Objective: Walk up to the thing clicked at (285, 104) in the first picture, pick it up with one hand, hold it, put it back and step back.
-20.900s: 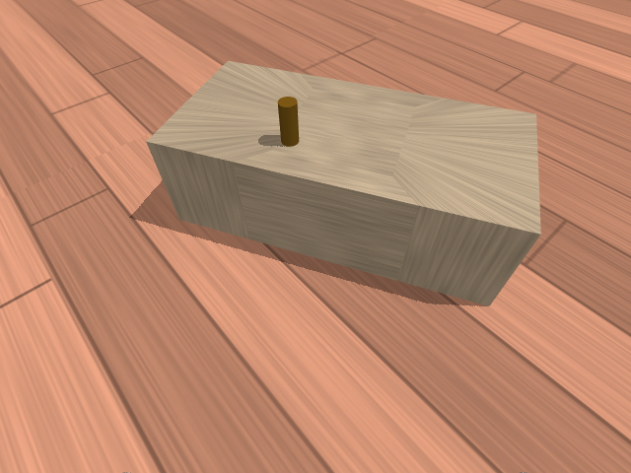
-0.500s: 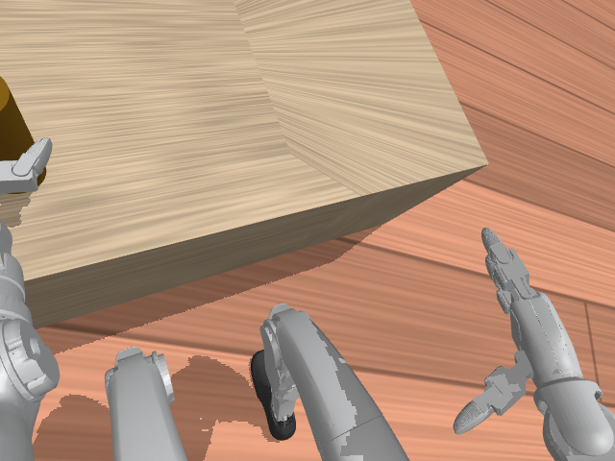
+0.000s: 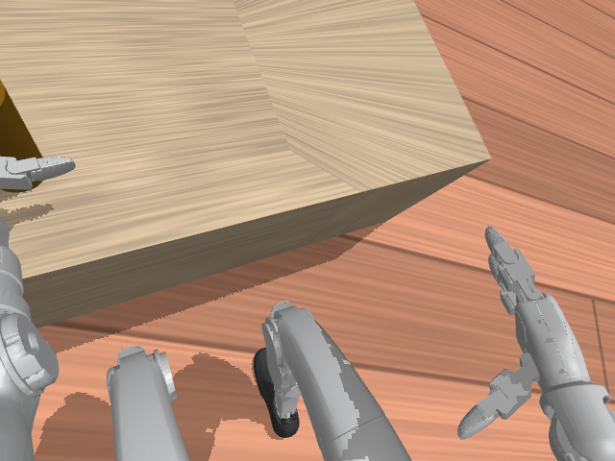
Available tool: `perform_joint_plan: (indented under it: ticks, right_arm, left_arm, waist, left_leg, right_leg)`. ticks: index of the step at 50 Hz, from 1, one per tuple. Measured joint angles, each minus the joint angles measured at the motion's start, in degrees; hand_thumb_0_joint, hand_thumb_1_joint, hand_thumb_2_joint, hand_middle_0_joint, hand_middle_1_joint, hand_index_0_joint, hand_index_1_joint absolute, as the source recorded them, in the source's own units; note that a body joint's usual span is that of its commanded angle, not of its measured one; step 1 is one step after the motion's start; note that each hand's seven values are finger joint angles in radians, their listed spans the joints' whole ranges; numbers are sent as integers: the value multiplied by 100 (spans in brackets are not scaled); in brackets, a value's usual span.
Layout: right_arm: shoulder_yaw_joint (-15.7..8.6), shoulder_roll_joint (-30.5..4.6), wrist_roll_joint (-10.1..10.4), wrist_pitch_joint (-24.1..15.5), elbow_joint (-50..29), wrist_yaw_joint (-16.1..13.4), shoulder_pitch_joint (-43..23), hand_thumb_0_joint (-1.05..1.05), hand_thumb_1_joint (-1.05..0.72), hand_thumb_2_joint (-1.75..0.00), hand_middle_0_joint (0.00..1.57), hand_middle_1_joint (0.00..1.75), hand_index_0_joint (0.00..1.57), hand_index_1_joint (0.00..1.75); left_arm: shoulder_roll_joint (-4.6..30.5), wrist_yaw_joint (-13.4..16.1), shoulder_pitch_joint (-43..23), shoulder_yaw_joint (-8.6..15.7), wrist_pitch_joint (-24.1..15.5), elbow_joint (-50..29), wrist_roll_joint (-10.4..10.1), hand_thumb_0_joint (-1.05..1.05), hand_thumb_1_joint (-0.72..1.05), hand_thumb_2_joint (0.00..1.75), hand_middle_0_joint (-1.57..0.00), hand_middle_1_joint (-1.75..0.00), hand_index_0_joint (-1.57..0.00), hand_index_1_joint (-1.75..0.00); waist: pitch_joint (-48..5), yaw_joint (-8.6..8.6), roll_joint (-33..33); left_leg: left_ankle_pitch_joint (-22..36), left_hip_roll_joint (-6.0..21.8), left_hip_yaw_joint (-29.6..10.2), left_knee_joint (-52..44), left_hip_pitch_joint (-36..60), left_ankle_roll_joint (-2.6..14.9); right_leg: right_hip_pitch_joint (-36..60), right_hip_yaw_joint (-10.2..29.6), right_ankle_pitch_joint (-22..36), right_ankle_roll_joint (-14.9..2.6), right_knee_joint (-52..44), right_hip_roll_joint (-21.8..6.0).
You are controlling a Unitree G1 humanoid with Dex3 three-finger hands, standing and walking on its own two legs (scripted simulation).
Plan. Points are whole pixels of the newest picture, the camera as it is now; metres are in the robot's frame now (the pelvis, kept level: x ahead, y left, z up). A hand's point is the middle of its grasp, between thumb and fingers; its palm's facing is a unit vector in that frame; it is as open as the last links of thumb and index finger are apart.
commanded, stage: withdraw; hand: left
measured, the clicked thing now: out of the picture +0.53 +0.22 -0.06
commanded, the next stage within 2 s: rise in 0.46 s
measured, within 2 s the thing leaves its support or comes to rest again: neither
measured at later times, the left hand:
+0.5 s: hand out of the picture +0.54 +0.28 +0.05, palm faces +0.28 -0.96 -0.04, open 17.5 cm
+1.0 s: hand out of the picture +0.48 +0.38 +0.15, palm faces +0.45 -0.83 -0.33, open 17.3 cm
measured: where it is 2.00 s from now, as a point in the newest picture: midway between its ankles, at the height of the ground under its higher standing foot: (225, 432)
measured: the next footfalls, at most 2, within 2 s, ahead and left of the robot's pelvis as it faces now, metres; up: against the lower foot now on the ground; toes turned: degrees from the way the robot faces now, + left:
none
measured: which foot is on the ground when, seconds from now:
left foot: down 0.00-1.00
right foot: down 0.00-1.00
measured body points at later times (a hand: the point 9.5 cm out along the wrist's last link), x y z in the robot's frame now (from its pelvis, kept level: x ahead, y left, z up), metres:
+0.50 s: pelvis +0.00 +0.01 +0.03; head +0.18 +0.10 +0.44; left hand +0.52 +0.33 +0.05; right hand +0.17 -0.25 +0.14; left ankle +0.05 +0.12 -0.52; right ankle +0.07 -0.14 -0.52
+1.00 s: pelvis +0.03 +0.01 +0.13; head +0.14 +0.07 +0.56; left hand +0.45 +0.42 +0.17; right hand +0.21 -0.20 +0.12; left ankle +0.05 +0.12 -0.52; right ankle +0.07 -0.14 -0.52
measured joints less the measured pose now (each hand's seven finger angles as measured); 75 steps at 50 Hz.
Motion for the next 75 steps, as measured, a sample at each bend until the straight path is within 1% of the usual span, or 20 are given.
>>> perform_joint_plan:
  ticks: [6,10,17,20,26,30,31,34,39,41,44,46,48,51,53,55,61,65,69,75]
  right_arm:
    - [-9,-23,9,37,40,-42,11,-1,51,-5,7,5,7,5]
    - [47,-36,11,93,-117,-52,-38,-1,51,-5,7,5,7,5]
    - [37,-63,58,131,-471,-52,93,-1,51,-5,7,5,7,5]
    - [7,-42,74,168,-376,-85,197,-1,51,-6,7,5,7,5]
    - [102,11,138,357,60,-181,215,-1,50,-6,7,5,7,5]
    - [248,38,208,388,312,-232,194,-1,51,-6,7,5,7,5]
    - [292,46,226,423,341,-234,185,-1,52,-5,7,5,7,5]
    - [397,86,306,575,318,-234,252,-1,52,-5,7,5,7,5]
    - [441,31,386,792,523,-296,338,-1,50,-6,7,5,7,5]
    - [383,-6,377,842,784,-364,302,-1,46,-9,9,7,8,7]
    - [369,26,342,873,1305,-471,169,-1,35,-18,10,11,10,11]
    - [526,92,320,921,1582,-501,-10,-1,25,-27,12,13,11,13]
    - [771,216,292,940,1758,-485,-172,-1,14,-35,12,15,12,15]
    - [1098,492,319,972,1833,-361,-285,-1,-6,-47,14,18,14,18]
    - [1182,582,375,992,1768,-285,-228,-1,-20,-54,15,20,15,20]
    - [1132,577,463,996,1738,-280,-121,0,-32,-60,16,22,16,22]
    - [746,415,634,954,2353,-557,-53,0,-61,-75,19,25,19,26]
    - [717,418,646,945,2577,-728,-4,0,-75,-82,20,27,20,28]
    - [764,541,641,897,2678,-844,-52,1,-83,-86,20,29,20,29]
    - [660,653,651,824,2833,-980,-104,1,-88,-89,21,29,21,30]
  left_arm:
    - [-38,39,-33,-18,-10,-34,-36,-1,-46,24,-49,-39,-50,-38]
    - [3,44,-67,9,-20,-24,45,-1,-50,17,-37,-29,-39,-28]
    - [195,-57,89,343,229,-492,77,-2,-56,8,-19,-15,-20,-14]
    - [351,-198,90,378,441,-726,20,-2,-57,6,-14,-11,-16,-10]
    - [562,-548,14,211,1038,-726,-94,-2,-60,2,-10,-6,-11,-5]
    - [488,-707,73,185,1234,-483,-323,-2,-60,1,-8,-4,-9,-3]
    - [495,-668,110,145,1291,-367,-205,-2,-60,1,-7,-4,-9,-3]
    - [442,-485,289,9,1863,-213,51,-1,-60,2,-7,-4,-8,-4]
    - [372,-89,470,126,2536,-311,323,-2,-60,5,-7,-6,-8,-6]
    - [463,74,427,136,2659,-361,358,-2,-58,6,-7,-6,-8,-6]
    - [662,236,221,-91,2656,-206,347,-2,-55,7,-7,-7,-8,-6]
    - [780,268,112,-233,2677,-19,360,-2,-53,8,-7,-7,-7,-6]
    - [788,264,87,-361,2711,103,353,-2,-52,8,-6,-7,-7,-6]
    - [535,171,413,-485,2817,-41,322,-1,-51,8,-6,-6,-6,-6]
    - [264,117,856,-546,2977,-364,274,-1,-50,8,-6,-6,-6,-6]
    - [-60,97,1356,-658,3138,-806,188,-1,-50,9,-6,-6,-6,-6]
    - [-976,175,2759,-1312,3455,-2117,-118,-1,-50,8,-6,-6,-6,-6]
    - [-1518,245,3622,-1696,3540,-3063,-226,-1,-51,7,-6,-6,-6,-6]
    - [-1892,348,4521,-2031,3611,-4070,-327,-1,-52,7,-6,-6,-7,-6]
    - [-2232,442,5843,-2482,3708,-5360,-433,-1,-54,6,-6,-6,-7,-6]
  waist:
    - [9,14,-21]
    - [-8,-17,-67]
    - [-46,-98,-177]
    - [-77,-64,-184]
    - [-51,209,2]
    - [4,478,158]
    - [24,541,176]
    - [83,752,185]
    - [83,976,76]
    - [72,1029,10]
    - [69,1117,-35]
    - [72,1170,-30]
    - [42,1258,9]
    - [-10,1419,142]
    - [-24,1525,235]
    - [-39,1632,292]
    - [-71,1886,210]
    - [45,2016,95]
    - [200,2116,50]
    - [205,2287,173]
  left_leg:
    - [11,-6,20,20,-29,20]
    - [20,-3,34,25,-33,24]
    - [36,21,27,-115,212,4]
    - [51,31,8,-259,429,-2]
    - [134,62,19,-720,1038,44]
    - [222,63,120,-1089,1461,116]
    - [241,66,158,-1176,1571,130]
    - [304,80,276,-1473,1939,154]
    - [435,76,369,-2014,2583,149]
    - [485,70,372,-2220,2843,135]
    - [561,57,344,-2486,3160,119]
    - [611,62,341,-2635,3312,116]
    - [659,67,349,-2764,3410,111]
    - [713,60,362,-2947,3578,113]
    - [732,52,393,-3086,3777,120]
    - [749,40,433,-3250,4039,127]
    - [828,3,525,-3723,4751,132]
    - [865,-15,531,-3914,5101,101]
    - [891,-16,531,-4065,5412,63]
    - [894,-44,539,-4218,5737,36]
  right_leg:
    - [-29,22,14,20,16,-4]
    - [-38,36,29,26,21,0]
    - [204,25,58,13,-130,21]
    - [437,-2,80,5,-296,28]
    - [1093,-18,211,31,-850,49]
    - [1508,59,325,77,-1241,38]
    - [1606,91,350,85,-1322,36]
    - [1924,192,429,99,-1590,38]
    - [2524,257,553,91,-2082,20]
    - [2781,251,592,73,-2273,10]
    - [3116,210,652,51,-2542,-5]
    - [3272,202,704,56,-2697,-2]
    - [3367,205,754,55,-2826,2]
    - [3537,210,808,64,-3011,-9]
    - [3726,233,830,72,-3143,-20]
    - [3972,264,846,75,-3290,-36]
    - [4621,331,889,58,-3668,-83]
    - [4940,329,882,43,-3787,-104]
    - [5220,324,871,15,-3868,-108]
    - [5500,324,812,-12,-3915,-139]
